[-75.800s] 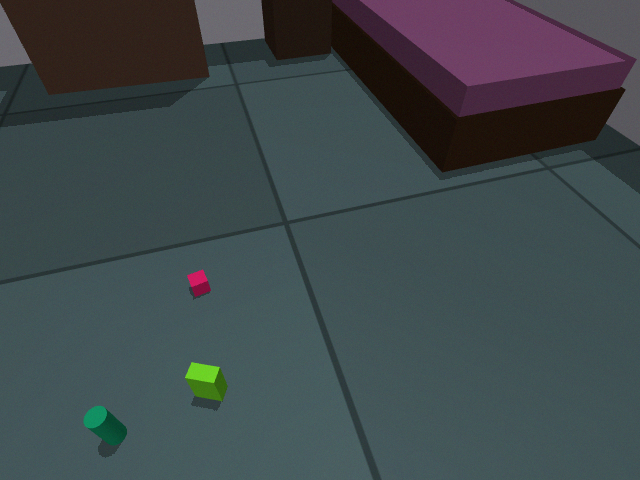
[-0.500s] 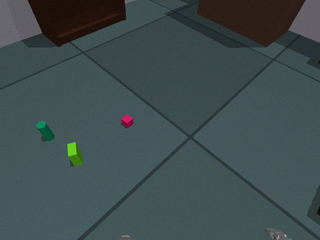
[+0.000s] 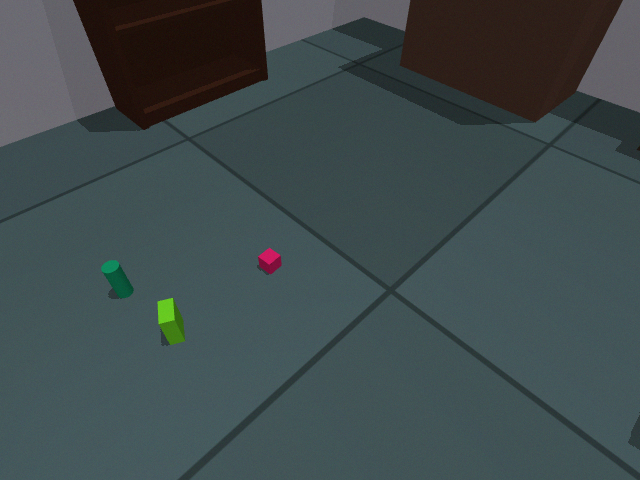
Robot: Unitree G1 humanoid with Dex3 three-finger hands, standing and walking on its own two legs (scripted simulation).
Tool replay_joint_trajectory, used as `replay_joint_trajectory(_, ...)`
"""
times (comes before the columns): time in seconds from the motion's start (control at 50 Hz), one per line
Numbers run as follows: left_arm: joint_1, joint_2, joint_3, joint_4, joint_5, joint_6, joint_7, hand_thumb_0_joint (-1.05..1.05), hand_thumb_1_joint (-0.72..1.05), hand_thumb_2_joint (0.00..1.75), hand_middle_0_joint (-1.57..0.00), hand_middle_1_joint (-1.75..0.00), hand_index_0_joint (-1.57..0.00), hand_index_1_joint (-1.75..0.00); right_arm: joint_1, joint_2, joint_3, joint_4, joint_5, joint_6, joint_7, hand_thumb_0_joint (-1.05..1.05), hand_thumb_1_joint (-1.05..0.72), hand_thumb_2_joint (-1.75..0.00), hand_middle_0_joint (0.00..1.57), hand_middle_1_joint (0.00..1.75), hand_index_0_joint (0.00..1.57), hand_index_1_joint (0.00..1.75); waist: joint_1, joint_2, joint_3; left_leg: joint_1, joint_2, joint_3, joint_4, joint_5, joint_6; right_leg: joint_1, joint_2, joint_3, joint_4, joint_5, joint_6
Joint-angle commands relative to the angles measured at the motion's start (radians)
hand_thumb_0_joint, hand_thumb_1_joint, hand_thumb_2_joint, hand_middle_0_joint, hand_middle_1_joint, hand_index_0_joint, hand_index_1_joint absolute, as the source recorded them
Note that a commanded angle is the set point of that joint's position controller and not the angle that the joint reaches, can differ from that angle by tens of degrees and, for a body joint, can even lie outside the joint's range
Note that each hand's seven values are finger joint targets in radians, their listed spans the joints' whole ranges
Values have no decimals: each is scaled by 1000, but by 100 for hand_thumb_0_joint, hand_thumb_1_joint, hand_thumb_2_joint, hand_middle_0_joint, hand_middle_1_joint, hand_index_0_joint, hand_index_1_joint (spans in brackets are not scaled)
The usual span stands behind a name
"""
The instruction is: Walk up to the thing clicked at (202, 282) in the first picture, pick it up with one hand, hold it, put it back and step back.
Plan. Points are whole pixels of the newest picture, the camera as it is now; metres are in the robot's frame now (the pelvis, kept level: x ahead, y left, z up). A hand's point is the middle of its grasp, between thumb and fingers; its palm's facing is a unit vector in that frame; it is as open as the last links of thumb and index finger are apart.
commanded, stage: step back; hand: left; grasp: from above
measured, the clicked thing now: (270, 261) +1.06 +0.20 -0.74
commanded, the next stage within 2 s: stand in 0.66 s
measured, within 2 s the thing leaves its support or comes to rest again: neither
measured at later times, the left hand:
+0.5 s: hand out of the picture +0.14 +0.25 -0.15, palm faces +0.05 -0.93 -0.38, open 7.4 cm
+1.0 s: hand out of the picture +0.14 +0.25 -0.14, palm faces +0.02 -0.94 -0.33, open 7.4 cm
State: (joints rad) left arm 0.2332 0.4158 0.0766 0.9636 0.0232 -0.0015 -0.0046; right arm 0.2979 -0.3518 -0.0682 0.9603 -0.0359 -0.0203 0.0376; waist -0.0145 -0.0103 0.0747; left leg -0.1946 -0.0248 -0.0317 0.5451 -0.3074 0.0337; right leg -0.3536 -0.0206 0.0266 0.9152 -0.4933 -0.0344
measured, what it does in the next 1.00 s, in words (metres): steps on the spot: right foot, then left foot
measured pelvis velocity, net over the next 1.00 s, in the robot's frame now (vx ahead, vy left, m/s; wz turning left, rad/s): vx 0.06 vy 0.00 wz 0.02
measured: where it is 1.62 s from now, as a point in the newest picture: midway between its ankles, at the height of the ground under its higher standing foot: outside the picture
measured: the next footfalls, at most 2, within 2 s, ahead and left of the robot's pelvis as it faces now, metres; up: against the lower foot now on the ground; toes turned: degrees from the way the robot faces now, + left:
right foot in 0.18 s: +0.13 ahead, -0.14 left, +0.00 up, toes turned -2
left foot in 0.48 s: +0.08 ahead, +0.13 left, +0.00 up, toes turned +1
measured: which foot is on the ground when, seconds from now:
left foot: down 0.00-0.20, up 0.22-0.46, down 0.48-1.00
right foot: up 0.00-0.16, down 0.18-1.00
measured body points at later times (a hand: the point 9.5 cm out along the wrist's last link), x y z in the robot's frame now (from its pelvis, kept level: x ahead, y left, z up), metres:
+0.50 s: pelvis +0.04 -0.01 -0.01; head +0.06 -0.02 +0.44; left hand +0.13 +0.30 -0.12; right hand +0.11 -0.32 -0.14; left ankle +0.04 +0.12 -0.73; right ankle +0.09 -0.13 -0.73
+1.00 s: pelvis +0.06 +0.00 +0.01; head +0.07 +0.00 +0.46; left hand +0.14 +0.30 -0.12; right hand +0.18 -0.29 -0.11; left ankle +0.04 +0.13 -0.73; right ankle +0.09 -0.13 -0.73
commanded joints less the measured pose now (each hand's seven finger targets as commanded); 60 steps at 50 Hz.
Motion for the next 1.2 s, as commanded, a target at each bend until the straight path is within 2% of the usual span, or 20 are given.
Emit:
replay_joint_trajectory(0.0, -32, 175, 43, -91, -6, -47, -9, 0, 90, 90, -20, -30, -20, -30, -36, -286, -68, -89, 6, -45, -26, 0, -90, -90, 20, 30, 20, 30, 6, 147, 24, 44, 240, -297, -252, -5, 167, -163, -32, -10, -58, 62, 7)
replay_joint_trajectory(0.06, -67, 149, 40, -97, -7, -48, -9, 0, 90, 90, -20, -30, -20, -30, -29, -278, -64, -93, 5, -34, -29, 0, -90, -90, 20, 30, 20, 30, -13, 188, -2, 11, 223, -225, -201, 183, 156, -46, -5, -52, -202, 100, 21)
replay_joint_trajectory(0.1, -36, 136, 40, -75, -10, -56, 0, 0, 90, 90, -20, -30, -20, -30, -76, -255, -46, -101, 14, -19, -31, 0, -90, -90, 20, 30, 20, 30, 23, 190, -24, -72, 184, -141, -112, 266, 125, 102, 23, -89, -338, 204, 18)
replay_joint_trajectory(0.14, 46, 142, 46, -27, -9, -60, 15, 0, 90, 90, -20, -30, -20, -30, -111, -200, -21, -113, 32, -2, -36, 0, -90, -90, 20, 30, 20, 30, 76, 125, -76, -166, 127, -83, 44, 217, 64, 302, 40, -88, -468, 345, 11)
replay_joint_trajectory(0.16, 57, 182, 57, -24, 0, -63, 22, 0, 90, 90, -20, -30, -20, -30, -93, -152, -5, -119, 40, 0, -41, 0, -90, -90, 20, 30, 20, 30, 84, 23, -103, -250, 71, -89, 137, 79, 30, 372, -43, 40, -475, 333, -7)
replay_joint_trajectory(0.18, 49, 246, 70, -38, 12, -68, 26, 0, 90, 90, -20, -30, -20, -30, -47, -115, 10, -122, 44, 2, -46, 0, -90, -90, 20, 30, 20, 30, 72, -140, -124, -311, -27, -87, 268, -121, -10, 359, -247, 352, -589, 242, -68)
replay_joint_trajectory(0.2, -42, 274, 67, -63, 6, -64, 24, 0, 90, 90, -20, -30, -20, -30, -20, -169, -8, -92, 34, 20, -58, 0, -90, -90, 20, 30, 20, 30, 47, -102, -111, -227, -2, -95, 363, -296, -13, 180, -373, 464, -674, -11, -154)
replay_joint_trajectory(0.22, -111, 282, 65, -85, 10, -62, 22, 0, 90, 90, -20, -30, -20, -30, 4, -222, -27, -63, 29, 24, -59, 0, -90, -90, 20, 30, 20, 30, 29, -104, -60, -179, 29, -91, 402, -319, -20, 82, -390, 505, -665, -48, -214)
replay_joint_trajectory(0.28, -139, 216, 48, -81, 2, -67, 21, 0, 90, 90, -20, -30, -20, -30, -4, -212, -17, -26, 28, 16, -52, 0, -90, -90, 20, 30, 20, 30, 18, -91, -18, -191, 40, -101, 351, -226, -15, 74, -273, 283, -605, 151, -147)
replay_joint_trajectory(0.36, -142, 219, 50, -59, 4, -64, 20, 0, 90, 90, -20, -30, -20, -30, -11, -197, -14, -4, 18, 12, -48, 0, -90, -90, 20, 30, 20, 30, 29, -141, -64, -139, 43, -18, 207, -179, -26, 97, -243, 195, -545, 285, -133)
replay_joint_trajectory(0.42, -199, 205, 42, -58, -5, -48, 17, 0, 90, 90, -20, -30, -20, -30, 3, -178, -16, 28, 12, 5, -45, 0, -90, -90, 20, 30, 20, 30, 0, -145, -91, -21, 26, 51, -24, -29, -25, 64, -200, 116, -475, 252, -98)
replay_joint_trajectory(0.44, -192, 190, 35, -59, -6, -42, 17, 0, 90, 90, -20, -30, -20, -30, -4, -191, -22, 31, 6, 1, -46, 0, -90, -90, 20, 30, 20, 30, -3, -118, -102, 15, 25, 34, -91, 48, -19, 57, -184, 97, -430, 301, -75)
replay_joint_trajectory(0.46, -187, 159, 24, -60, -11, -39, 16, 0, 90, 90, -20, -30, -20, -30, -15, -210, -28, 32, -1, -5, -51, 0, -90, -90, 20, 30, 20, 30, -3, -77, -121, 50, 77, -43, -121, 123, -7, 31, -163, 76, -376, 357, -45)
replay_joint_trajectory(0.48, -167, 125, 13, -63, -21, -37, 14, 0, 90, 90, -20, -30, -20, -30, -60, -253, -33, 13, -6, -13, -54, 0, -90, -90, 20, 30, 20, 30, 21, 28, -129, 35, 193, -202, -159, 201, 31, 10, -101, 33, -305, 336, -7)
replay_joint_trajectory(0.5, -173, 120, 11, -37, -32, -31, 15, 0, 90, 90, -20, -30, -20, -30, -172, -283, -29, -6, 6, -13, -51, 0, -90, -90, 20, 30, 20, 30, 52, 93, -88, -99, 242, -248, -177, 95, 83, 71, -16, -42, -316, 137, 18)
replay_joint_trajectory(0.52, -170, 132, 17, -14, -29, -30, 16, 0, 90, 90, -20, -30, -20, -30, -212, -276, -21, -5, 9, -11, -46, 0, -90, -90, 20, 30, 20, 30, 59, 89, -59, -185, 243, -220, -162, 46, 99, 164, -17, -35, -337, 101, 16)
replay_joint_trajectory(0.58, -170, 155, 18, 3, -22, -44, 12, 0, 90, 90, -20, -30, -20, -30, -196, -215, 0, 17, 12, -12, -46, 0, -90, -90, 20, 30, 20, 30, 43, 52, -93, -131, 146, -103, -117, 166, 19, 220, -89, 32, -412, 359, -10)
replay_joint_trajectory(0.66, -167, 115, -16, 45, -25, -37, 5, 0, 90, 90, -20, -30, -20, -30, -217, -241, 6, 42, 22, -32, -43, 0, -90, -90, 20, 30, 20, 30, 35, 74, -103, -28, 180, -136, -188, 285, 13, 225, -85, 21, -450, 444, 6)
replay_joint_trajectory(0.74, -191, 139, -24, 69, -27, -40, 7, 0, 90, 90, -20, -30, -20, -30, -221, -219, 12, 68, 30, -34, -45, 0, -90, -90, 20, 30, 20, 30, 22, 49, -134, 53, 164, -88, -179, 418, -7, 263, -102, 23, -492, 552, 8)
replay_joint_trajectory(1.18, -198, 152, -42, 135, -14, -48, 10, 0, 90, 90, -20, -30, -20, -30, -281, -205, 24, 114, 32, -16, -35, 0, -90, -90, 20, 30, 20, 30, 18, -5, -110, 90, 152, -54, -284, 236, -23, 273, -120, 24, -636, 462, 25)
